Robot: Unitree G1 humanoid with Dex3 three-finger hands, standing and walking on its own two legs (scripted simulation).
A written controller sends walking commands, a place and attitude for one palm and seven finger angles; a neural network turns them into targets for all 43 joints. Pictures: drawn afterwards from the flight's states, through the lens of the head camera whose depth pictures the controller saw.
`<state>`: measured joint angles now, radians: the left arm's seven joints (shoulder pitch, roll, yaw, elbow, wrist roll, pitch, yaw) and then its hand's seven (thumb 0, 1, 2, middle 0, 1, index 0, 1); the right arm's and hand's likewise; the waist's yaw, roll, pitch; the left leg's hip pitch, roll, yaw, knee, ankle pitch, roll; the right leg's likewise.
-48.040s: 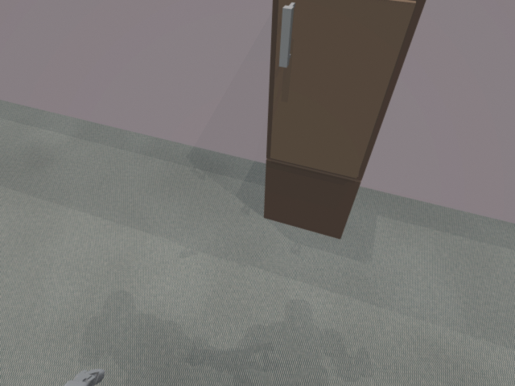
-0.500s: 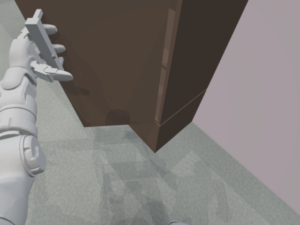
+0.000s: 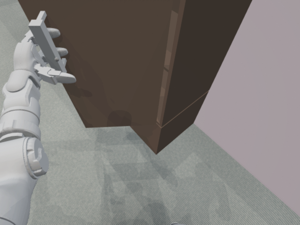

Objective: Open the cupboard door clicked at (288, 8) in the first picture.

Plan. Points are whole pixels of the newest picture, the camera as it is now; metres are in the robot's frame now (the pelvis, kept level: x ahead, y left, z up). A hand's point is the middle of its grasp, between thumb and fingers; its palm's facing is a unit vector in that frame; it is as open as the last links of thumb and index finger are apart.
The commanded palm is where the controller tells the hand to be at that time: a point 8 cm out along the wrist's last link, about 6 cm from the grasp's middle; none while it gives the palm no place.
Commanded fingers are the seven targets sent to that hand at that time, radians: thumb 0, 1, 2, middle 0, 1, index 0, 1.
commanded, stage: close the thumb around the handle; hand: left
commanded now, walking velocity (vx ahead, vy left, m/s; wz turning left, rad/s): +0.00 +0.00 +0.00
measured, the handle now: (52, 46) +0.55 +0.22 +0.16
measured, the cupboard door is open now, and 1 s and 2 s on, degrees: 53 53 100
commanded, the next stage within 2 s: pull the door open along its arc in 0.78 s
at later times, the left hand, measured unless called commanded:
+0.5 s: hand (59, 59) +0.50 +0.20 +0.15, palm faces +0.02 -1.00 +0.00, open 9.1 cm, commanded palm +0.47 +0.24 +0.15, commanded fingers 0.00 0.73 0.83 -0.39 -1.33 -0.39 -1.33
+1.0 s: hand (60, 60) +0.50 +0.19 +0.15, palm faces +0.02 -1.00 +0.00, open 5.5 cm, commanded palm +0.46 +0.25 +0.15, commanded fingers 0.00 0.90 0.90 -0.40 -1.35 -0.40 -1.35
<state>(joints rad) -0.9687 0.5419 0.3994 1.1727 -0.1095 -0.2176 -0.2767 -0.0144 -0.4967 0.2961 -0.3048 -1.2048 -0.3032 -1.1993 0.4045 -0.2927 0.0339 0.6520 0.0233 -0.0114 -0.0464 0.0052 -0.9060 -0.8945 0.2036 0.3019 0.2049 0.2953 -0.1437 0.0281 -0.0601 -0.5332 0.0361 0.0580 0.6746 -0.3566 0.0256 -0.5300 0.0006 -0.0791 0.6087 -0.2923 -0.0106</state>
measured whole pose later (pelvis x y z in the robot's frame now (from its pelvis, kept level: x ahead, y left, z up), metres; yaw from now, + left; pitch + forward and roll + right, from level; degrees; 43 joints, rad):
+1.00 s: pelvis +0.00 +0.00 +0.00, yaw +0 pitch +13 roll -2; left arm -0.95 0.53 0.40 1.16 -0.11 -0.21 -0.26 0.01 0.73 0.81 -0.40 -1.35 -0.40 -1.35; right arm 0.42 -0.30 0.03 0.66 0.02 -0.01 -0.05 0.01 -0.91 -0.89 0.20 0.30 0.20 0.30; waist -0.15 0.04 -0.07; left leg -0.53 0.03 0.06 0.67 -0.36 0.03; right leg -0.53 0.00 -0.07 0.61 -0.30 -0.01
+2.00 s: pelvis +0.01 -0.05 +0.01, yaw +2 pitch -3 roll +1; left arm 0.10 -0.09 -0.14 -0.29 -0.02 0.29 0.47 0.05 0.65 0.72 -0.33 -1.30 -0.34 -1.33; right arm 0.15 -0.20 0.03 0.61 -0.02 0.12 -0.02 0.01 -0.91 -0.90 0.20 0.30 0.20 0.30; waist 0.01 0.08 -0.04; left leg -0.14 0.05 0.01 0.49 -0.30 -0.03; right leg -0.16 0.03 -0.11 0.50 -0.30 -0.07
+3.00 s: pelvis -0.04 +0.01 +0.01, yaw +2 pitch -5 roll +0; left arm -0.20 -0.12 -0.23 0.01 0.07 0.25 0.53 -0.01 -0.49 0.30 -0.30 -0.54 -0.25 -0.54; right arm 0.12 -0.15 0.05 0.68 -0.02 0.11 0.00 0.01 -0.91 -0.89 0.20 0.30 0.20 0.30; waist 0.04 0.04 0.01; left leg -0.19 -0.02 0.02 0.53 -0.27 0.03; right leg -0.20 -0.04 -0.09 0.52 -0.24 0.00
